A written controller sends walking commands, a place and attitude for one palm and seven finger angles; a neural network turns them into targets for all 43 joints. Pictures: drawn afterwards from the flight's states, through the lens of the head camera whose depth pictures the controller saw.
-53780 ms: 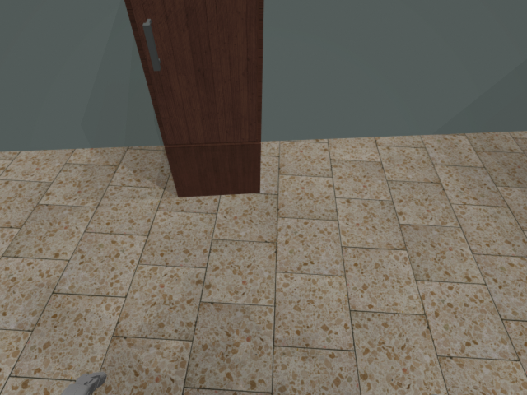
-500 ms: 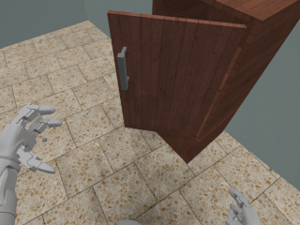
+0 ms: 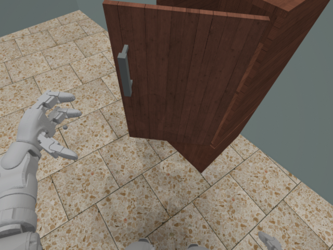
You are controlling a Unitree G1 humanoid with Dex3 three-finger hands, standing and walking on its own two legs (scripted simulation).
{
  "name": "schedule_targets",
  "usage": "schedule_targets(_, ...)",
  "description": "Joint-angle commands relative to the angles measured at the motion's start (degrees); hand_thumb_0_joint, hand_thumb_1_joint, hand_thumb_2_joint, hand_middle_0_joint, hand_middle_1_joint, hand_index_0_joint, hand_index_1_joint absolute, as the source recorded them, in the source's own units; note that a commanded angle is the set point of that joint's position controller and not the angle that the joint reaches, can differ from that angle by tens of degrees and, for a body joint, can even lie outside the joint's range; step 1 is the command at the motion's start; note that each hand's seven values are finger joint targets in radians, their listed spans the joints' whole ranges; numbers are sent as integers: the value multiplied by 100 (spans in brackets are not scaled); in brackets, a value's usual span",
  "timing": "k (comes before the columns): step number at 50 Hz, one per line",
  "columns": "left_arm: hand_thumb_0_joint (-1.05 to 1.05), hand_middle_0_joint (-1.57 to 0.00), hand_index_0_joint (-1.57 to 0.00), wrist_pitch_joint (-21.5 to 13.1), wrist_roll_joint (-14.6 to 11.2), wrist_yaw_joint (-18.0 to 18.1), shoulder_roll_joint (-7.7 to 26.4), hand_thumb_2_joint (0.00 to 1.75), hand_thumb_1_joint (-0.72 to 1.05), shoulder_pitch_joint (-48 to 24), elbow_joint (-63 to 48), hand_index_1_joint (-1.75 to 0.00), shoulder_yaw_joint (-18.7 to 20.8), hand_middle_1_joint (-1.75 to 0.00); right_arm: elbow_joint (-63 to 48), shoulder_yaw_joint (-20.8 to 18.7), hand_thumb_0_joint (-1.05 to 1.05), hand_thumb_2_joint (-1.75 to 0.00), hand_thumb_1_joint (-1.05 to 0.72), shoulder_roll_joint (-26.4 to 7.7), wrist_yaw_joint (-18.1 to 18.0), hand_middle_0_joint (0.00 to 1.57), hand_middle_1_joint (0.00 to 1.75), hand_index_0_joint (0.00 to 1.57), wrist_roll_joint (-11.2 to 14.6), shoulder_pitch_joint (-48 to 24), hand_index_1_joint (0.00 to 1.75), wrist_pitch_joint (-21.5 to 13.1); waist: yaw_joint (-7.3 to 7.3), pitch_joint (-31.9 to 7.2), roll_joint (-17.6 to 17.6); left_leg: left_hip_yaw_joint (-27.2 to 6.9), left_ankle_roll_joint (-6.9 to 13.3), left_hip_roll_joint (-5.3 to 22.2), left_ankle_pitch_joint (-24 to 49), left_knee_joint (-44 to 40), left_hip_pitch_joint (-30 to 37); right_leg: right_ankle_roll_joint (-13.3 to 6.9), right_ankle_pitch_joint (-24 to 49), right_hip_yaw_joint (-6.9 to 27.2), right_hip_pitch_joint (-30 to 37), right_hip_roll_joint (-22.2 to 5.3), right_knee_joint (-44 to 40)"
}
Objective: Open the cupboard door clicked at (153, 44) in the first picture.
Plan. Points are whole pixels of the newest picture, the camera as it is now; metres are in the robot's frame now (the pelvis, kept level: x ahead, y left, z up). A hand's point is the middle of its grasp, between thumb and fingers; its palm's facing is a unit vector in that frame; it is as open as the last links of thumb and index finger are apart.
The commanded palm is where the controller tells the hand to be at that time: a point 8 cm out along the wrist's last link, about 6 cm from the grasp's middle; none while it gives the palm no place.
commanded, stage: move the hooked fingers beside the handle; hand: left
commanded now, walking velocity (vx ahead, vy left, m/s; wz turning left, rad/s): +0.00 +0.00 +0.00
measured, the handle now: (126, 71) +0.57 +0.13 +0.06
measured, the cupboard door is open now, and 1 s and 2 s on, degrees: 41 41 41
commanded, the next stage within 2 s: slide the fingers in behind the handle in 1.86 s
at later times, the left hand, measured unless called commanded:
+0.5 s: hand (85, 103) +0.44 +0.21 +0.07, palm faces -0.06 -1.00 +0.01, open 14.0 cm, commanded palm +0.43 +0.26 +0.07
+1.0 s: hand (103, 81) +0.52 +0.19 +0.07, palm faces -0.05 -1.00 +0.00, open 14.0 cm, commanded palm +0.51 +0.23 +0.06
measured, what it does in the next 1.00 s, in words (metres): stands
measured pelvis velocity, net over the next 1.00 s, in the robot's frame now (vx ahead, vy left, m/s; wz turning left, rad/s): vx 0.00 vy -0.02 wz -0.04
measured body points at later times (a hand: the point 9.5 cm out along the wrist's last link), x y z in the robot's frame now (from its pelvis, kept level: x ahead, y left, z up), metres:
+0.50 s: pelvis -0.01 -0.01 -0.01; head +0.09 +0.01 +0.43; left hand +0.44 +0.27 +0.07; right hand +0.05 -0.29 -0.11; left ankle +0.01 +0.05 -0.69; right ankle -0.01 -0.11 -0.69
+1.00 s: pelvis +0.00 -0.02 -0.02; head +0.14 +0.00 +0.41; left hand +0.52 +0.24 +0.07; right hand -0.02 -0.29 -0.12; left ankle +0.01 +0.05 -0.69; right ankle -0.01 -0.11 -0.69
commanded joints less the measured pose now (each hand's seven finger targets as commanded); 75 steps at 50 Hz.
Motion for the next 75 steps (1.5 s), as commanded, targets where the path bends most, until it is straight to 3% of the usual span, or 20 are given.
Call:
schedule_targets(1, 0, -30, -30, -588, -100, 72, 1345, 30, -50, -1864, -1375, -120, 305, -120, -635, -477, 0, -90, -90, -952, 4, 20, 30, 20, -49, 237, 30, -157, 49, -2159, 557, -804, -723, 541, 3151, -504, 2268, -98, 1681, 55, 41, -51, -276)
schedule_targets(6, 0, -30, -30, -709, -4, 171, 1628, 30, -50, -2435, -693, -120, 504, -120, -411, -462, 0, -90, -90, -982, -15, 20, 30, 20, -53, 357, 30, 6, -75, -1962, 259, -714, -597, 503, 2406, -484, 1780, -86, 1526, 126, 111, -48, -304)
schedule_targets(12, 0, -30, -30, -763, 212, 159, 1567, 30, -50, -3130, -254, -120, 229, -120, -354, -424, 0, -90, -90, -947, -11, 20, 30, 20, -42, 447, 30, 146, -189, -2134, 692, -717, -570, 506, 2414, -435, 1928, -87, 1488, 152, -120, -53, -271)
schedule_targets(17, 0, -30, -30, -880, 213, 160, 1639, 30, -50, -3575, 189, -120, 251, -120, -273, -427, 0, -90, -90, -970, 5, 20, 30, 20, -51, 541, 30, 246, -237, -2272, 543, -681, -508, 509, 2333, -326, 1830, -77, 1561, 185, -119, -32, -235)
schedule_targets(20, 0, -30, -30, -846, 292, 215, 1660, 30, -50, -3855, 787, -120, 204, -120, -210, -396, 0, -90, -90, -987, 11, 20, 30, 20, -51, 582, 30, 318, -332, -1944, 287, -666, -443, 494, 1850, -330, 1397, -55, 1340, 184, -222, -46, -232)
schedule_targets(25, 0, -30, -30, -902, 445, 296, 2162, 30, -50, -4214, 1173, -120, 480, -120, -216, -375, 0, -90, -90, -1034, 27, 20, 30, 20, -74, 717, 30, 429, -339, -2151, 250, -562, -362, 462, 1731, -198, 1043, -38, 1414, 291, -55, -46, -161)
schedule_targets(32, 0, -30, -30, -1163, 544, 321, 2053, 30, -50, -5093, 1060, -120, 306, -120, -65, -401, 0, -90, -90, -1033, 75, 20, 30, 20, -131, 934, 30, 518, -492, -2779, 889, -668, -439, 532, 2282, 32, 1672, -53, 1560, 268, -514, 20, 7)
schedule_targets(36, 0, -30, -30, -986, 578, 420, 1925, 30, -50, -5243, 1541, -120, 226, -120, 34, -398, 0, -90, -90, -1052, 85, 20, 30, 20, -146, 1084, 30, 595, -623, -2538, 593, -702, -395, 530, 2236, 70, 1430, -40, 1526, 217, -625, 37, 2)
schedule_targets(37, 0, -30, -30, -961, 635, 465, 2225, 30, -50, -5282, 1559, -120, 446, -120, 44, -402, 0, -90, -90, -1096, 81, 20, 30, 20, -161, 1150, 30, 625, -560, -2653, 593, -695, -407, 536, 2340, 58, 1428, -28, 1614, 231, -544, 34, 11)
schedule_targets(39, 0, -30, -30, -894, 687, 545, 2252, 30, -50, -5202, 1644, -120, 477, -120, 27, -399, 0, -90, -90, -1083, 106, 20, 30, 20, -175, 1218, 30, 672, -535, -2700, 631, -671, -399, 526, 2449, 87, 1371, -24, 1738, 234, -488, 32, 24)
schedule_targets(40, 0, -30, -30, -857, 725, 574, 2088, 30, -50, -5253, 1741, -120, 324, -120, 27, -383, 0, -90, -90, -1050, 124, 20, 30, 20, -181, 1224, 30, 692, -616, -2633, 563, -631, -366, 515, 2393, 119, 1272, -5, 1751, 244, -497, 38, 14)
schedule_targets(43, 0, -30, -30, -895, 834, 686, 2411, 30, -50, -5460, 1854, -120, 511, -120, 11, -372, 0, -90, -90, -1071, 131, 20, 30, 20, -207, 1322, 30, 742, -658, -2583, 468, -586, -332, 515, 2331, 170, 1041, 10, 1831, 291, -392, 56, 15)
schedule_targets(48, 0, -30, -30, -1078, 946, 765, 2726, 30, -50, -5811, 1623, -120, 690, -120, 31, -383, 0, -90, -90, -1087, 159, 20, 30, 20, -268, 1460, 30, 785, -665, -3042, 945, -604, -382, 544, 2813, 274, 1393, -12, 2135, 311, -387, 79, 97)
schedule_targets(51, 0, -30, -30, -1033, 932, 740, 2393, 30, -50, -5925, 1790, -120, 441, -120, 60, -358, 0, -90, -90, -1054, 184, 20, 30, 20, -276, 1544, 30, 845, -797, -2964, 958, -634, -392, 562, 2977, 306, 1481, -10, 2159, 258, -559, 105, 94)
schedule_targets(55, 0, -30, -30, -727, 998, 699, 2652, 30, -50, -5549, 2350, -120, 619, -120, 43, -366, 0, -90, -90, -1144, 184, 20, 30, 20, -279, 1655, 30, 893, -778, -2612, 612, -574, -325, 545, 2620, 238, 971, 13, 2093, 268, -413, 102, 3)
schedule_targets(60, 0, -30, -30, -863, 977, 641, 2603, 30, -50, -5434, 1852, -120, 591, -120, -60, -373, 0, -90, -90, -1112, 213, 20, 30, 20, -305, 1655, 30, 924, -667, -2917, 849, -565, -365, 555, 2906, 239, 1248, -8, 2264, 254, -355, 125, 45)
schedule_targets(64, 0, -30, -30, -1045, 874, 636, 2580, 30, -50, -5822, 1617, -120, 596, -120, 5, -396, 0, -90, -90, -1123, 206, 20, 30, 20, -299, 1651, 30, 933, -797, -2943, 816, -634, -367, 588, 2877, 268, 1435, 3, 2133, 240, -524, 155, 35)
schedule_targets(67, 0, -30, -30, -1125, 873, 650, 2577, 30, -50, -5972, 1388, -120, 616, -120, 85, -430, 0, -90, -90, -1126, 205, 20, 30, 20, -305, 1653, 30, 944, -755, -3241, 1219, -719, -459, 624, 3312, 303, 1993, -19, 2133, 197, -747, 164, 53)
schedule_targets(71, 0, -30, -30, -1026, 882, 683, 2057, 30, -50, -5856, 1656, -120, 244, -120, 152, -403, 0, -90, -90, -1082, 227, 20, 30, 20, -302, 1655, 30, 983, -821, -2896, 1288, -887, -564, 678, 3595, 278, 2257, -38, 1816, 74, -1221, 179, 20)
schedule_targets(75, 0, -30, -30, -796, 942, 750, 1955, 30, -50, -5620, 2092, -120, 167, -120, 141, -399, 0, -90, -90, -1113, 227, 20, 30, 20, -303, 1634, 30, 1030, -853, -2559, 930, -860, -522, 662, 3144, 213, 1892, -25, 1667, 45, -1241, 164, -15)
